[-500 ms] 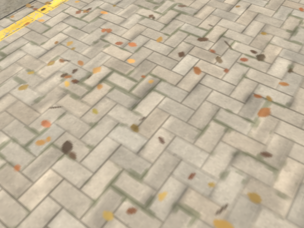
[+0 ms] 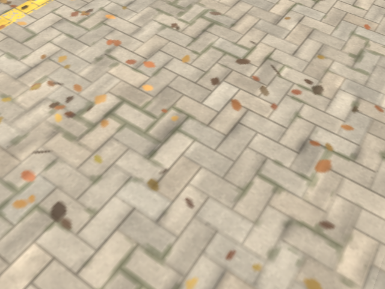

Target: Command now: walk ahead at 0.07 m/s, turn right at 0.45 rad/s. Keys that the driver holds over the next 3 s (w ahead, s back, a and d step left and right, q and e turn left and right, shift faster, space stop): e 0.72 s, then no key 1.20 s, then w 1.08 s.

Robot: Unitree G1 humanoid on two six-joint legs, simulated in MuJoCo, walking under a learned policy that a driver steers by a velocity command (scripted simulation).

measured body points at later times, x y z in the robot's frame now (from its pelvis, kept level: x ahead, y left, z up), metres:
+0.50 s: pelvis -0.02 -0.03 +0.01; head +0.00 -0.06 +0.45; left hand +0.16 +0.21 -0.10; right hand +0.00 -0.32 -0.13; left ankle +0.03 +0.11 -0.68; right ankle -0.02 -0.11 -0.74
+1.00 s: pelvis -0.02 +0.00 +0.01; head +0.02 +0.01 +0.45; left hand +0.21 +0.19 -0.13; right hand -0.06 -0.28 -0.10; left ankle +0.03 +0.09 -0.74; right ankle -0.11 -0.09 -0.70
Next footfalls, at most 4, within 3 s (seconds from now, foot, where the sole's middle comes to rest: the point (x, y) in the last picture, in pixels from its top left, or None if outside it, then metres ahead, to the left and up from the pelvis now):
0.24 right None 0.01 -0.12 -0.77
0.72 left None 0.06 0.07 -0.77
1.08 right None -0.07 -0.10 -0.77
2.66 right None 0.33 -0.25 -0.77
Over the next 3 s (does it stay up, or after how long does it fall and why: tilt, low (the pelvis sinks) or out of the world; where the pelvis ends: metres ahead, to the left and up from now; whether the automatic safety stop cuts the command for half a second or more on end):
stays up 0.38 -0.22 0.01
